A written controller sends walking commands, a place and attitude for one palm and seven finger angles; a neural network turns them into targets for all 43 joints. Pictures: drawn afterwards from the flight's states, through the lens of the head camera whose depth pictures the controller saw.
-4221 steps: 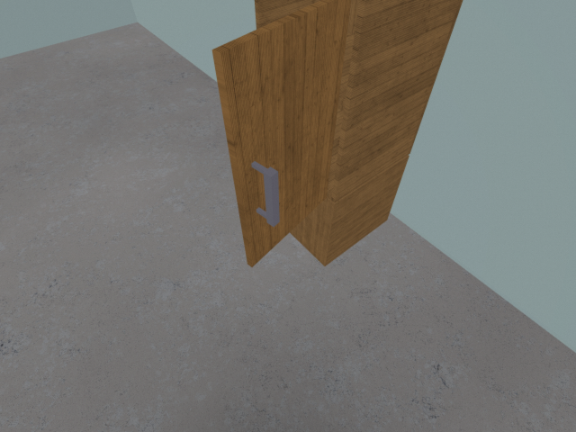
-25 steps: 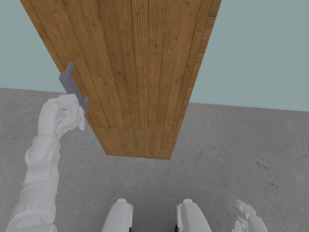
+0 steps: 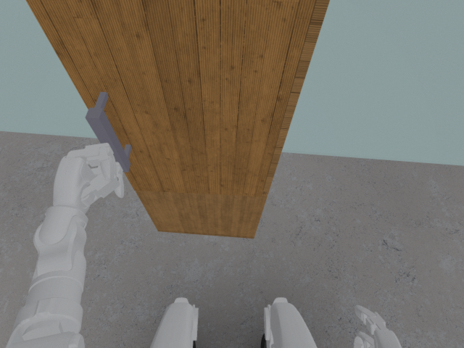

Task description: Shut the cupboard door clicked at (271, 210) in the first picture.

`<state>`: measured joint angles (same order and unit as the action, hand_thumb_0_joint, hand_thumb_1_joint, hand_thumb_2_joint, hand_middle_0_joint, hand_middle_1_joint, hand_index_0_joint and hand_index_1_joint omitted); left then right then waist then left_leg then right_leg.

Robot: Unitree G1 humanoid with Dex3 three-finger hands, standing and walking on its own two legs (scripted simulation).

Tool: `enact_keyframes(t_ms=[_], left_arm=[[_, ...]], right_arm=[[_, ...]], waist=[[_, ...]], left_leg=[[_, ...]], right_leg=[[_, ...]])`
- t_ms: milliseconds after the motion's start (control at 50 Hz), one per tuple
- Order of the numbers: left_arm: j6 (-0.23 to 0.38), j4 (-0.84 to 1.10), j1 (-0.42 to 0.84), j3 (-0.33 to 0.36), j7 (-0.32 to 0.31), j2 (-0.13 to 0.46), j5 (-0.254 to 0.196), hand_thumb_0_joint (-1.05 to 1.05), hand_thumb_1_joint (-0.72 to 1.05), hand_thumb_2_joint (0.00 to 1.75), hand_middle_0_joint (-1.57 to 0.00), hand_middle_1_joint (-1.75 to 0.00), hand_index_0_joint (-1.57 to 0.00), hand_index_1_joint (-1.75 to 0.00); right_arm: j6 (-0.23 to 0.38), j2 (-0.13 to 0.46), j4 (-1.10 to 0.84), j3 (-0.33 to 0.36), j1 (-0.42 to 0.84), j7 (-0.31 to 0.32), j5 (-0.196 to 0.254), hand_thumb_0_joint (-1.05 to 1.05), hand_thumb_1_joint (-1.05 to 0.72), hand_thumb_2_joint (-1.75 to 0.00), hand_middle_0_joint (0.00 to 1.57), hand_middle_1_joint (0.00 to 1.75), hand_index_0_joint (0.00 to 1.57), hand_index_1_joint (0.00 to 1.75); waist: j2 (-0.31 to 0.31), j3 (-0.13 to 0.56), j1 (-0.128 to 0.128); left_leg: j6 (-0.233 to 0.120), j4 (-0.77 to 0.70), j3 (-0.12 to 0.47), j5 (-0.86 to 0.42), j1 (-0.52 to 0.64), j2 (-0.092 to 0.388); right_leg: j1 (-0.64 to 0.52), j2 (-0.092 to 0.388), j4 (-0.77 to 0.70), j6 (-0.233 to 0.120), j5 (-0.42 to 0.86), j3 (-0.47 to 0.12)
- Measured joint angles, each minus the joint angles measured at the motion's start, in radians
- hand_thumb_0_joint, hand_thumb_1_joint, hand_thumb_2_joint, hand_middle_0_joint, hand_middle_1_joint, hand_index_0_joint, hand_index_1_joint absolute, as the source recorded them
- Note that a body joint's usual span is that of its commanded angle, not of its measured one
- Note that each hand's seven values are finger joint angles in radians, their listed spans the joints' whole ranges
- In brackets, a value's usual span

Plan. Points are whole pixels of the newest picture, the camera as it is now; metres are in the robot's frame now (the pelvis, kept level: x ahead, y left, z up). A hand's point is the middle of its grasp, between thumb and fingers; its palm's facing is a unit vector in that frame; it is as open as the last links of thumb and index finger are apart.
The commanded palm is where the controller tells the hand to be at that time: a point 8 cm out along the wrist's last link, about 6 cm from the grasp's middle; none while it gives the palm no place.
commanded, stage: push the door shut along its arc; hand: left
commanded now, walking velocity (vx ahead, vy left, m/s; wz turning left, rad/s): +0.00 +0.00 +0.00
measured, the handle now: (114, 135) +0.47 +0.23 +0.04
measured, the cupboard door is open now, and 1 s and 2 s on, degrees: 2 0 0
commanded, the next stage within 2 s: pull the fist back off the door in 0.56 s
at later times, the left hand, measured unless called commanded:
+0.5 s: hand (120, 163) +0.41 +0.20 +0.05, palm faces -0.17 -0.98 -0.04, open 3.3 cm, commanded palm +0.44 +0.23 +0.05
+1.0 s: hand (125, 161) +0.41 +0.19 +0.05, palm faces -0.01 -1.00 -0.04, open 3.2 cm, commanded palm +0.41 +0.23 +0.05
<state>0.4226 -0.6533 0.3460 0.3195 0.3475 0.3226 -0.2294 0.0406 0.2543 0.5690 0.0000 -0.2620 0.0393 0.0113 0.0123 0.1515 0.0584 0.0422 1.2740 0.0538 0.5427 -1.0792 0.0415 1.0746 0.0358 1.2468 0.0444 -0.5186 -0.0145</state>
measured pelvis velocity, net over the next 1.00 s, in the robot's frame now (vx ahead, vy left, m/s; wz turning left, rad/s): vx -0.07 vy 0.00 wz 0.02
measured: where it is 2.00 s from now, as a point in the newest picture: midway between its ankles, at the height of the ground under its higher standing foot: outside the picture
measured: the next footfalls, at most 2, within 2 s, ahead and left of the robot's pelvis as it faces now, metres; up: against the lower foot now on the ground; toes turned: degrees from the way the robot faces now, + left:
none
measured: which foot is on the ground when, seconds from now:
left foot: down 0.00-1.00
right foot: down 0.00-1.00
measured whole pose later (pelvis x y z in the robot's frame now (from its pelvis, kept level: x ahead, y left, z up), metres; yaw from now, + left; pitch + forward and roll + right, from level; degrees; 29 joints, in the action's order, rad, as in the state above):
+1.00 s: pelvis -0.07 +0.00 -0.04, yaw +1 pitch +21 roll -2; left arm 0.38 -1.08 0.85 0.29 0.23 0.46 -0.12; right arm 0.09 0.26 0.63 -0.06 -0.29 0.05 0.00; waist 0.01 0.13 0.14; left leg 0.03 1.38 0.11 0.48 -1.31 -0.01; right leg 1.28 0.02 1.33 0.04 -0.42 -0.01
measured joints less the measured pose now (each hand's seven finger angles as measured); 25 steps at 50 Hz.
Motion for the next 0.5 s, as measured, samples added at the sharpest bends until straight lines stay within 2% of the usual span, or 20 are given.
enact_keyframes(t_ms=[100, 220, 280, 500], left_arm=[[0.005, -0.053, 0.068, -0.017, 0.021, 0.018, 0.015, 0.02, 0.90, 0.90, -1.30, -1.50, -1.31, -1.50], [-0.009, -0.144, 0.182, -0.012, 0.054, 0.046, 0.030, 0.02, 0.89, 0.91, -1.31, -1.50, -1.31, -1.50], [-0.002, -0.173, 0.204, -0.005, 0.085, 0.058, 0.028, 0.02, 0.90, 0.91, -1.35, -1.50, -1.33, -1.50], [0.006, -0.303, 0.351, -0.036, 0.137, 0.103, 0.034, 0.02, 0.87, 0.90, -1.45, -1.50, -1.42, -1.50]], right_arm=[[0.008, 0.004, 0.009, -0.004, 0.015, 0.010, 0.000, 0.01, -0.90, -0.90, 0.20, 0.30, 0.21, 0.30], [0.006, 0.006, 0.020, -0.009, 0.024, 0.011, 0.000, 0.01, -0.90, -0.90, 0.20, 0.30, 0.21, 0.30], [0.001, 0.006, 0.022, -0.008, 0.012, 0.010, 0.001, 0.01, -0.90, -0.90, 0.20, 0.30, 0.21, 0.30], [-0.004, 0.011, 0.069, -0.021, -0.011, 0.019, 0.007, 0.01, -0.90, -0.90, 0.20, 0.30, 0.21, 0.30]], waist=[[0.001, -0.007, -0.001], [0.001, -0.007, 0.010], [0.003, -0.006, 0.009], [-0.003, -0.013, 0.006]], left_leg=[[0.001, 0.015, 0.011, 0.000, -0.018, -0.003], [0.002, 0.034, 0.016, 0.000, -0.051, -0.003], [0.001, 0.040, 0.016, -0.001, -0.062, -0.003], [-0.001, 0.082, 0.039, -0.018, -0.133, -0.017]], right_leg=[[0.011, 0.002, 0.010, -0.001, -0.001, 0.009], [0.041, 0.001, 0.025, -0.002, 0.001, 0.012], [0.052, 0.001, 0.031, -0.001, 0.001, 0.011], [0.109, 0.009, 0.067, -0.004, 0.013, 0.030]])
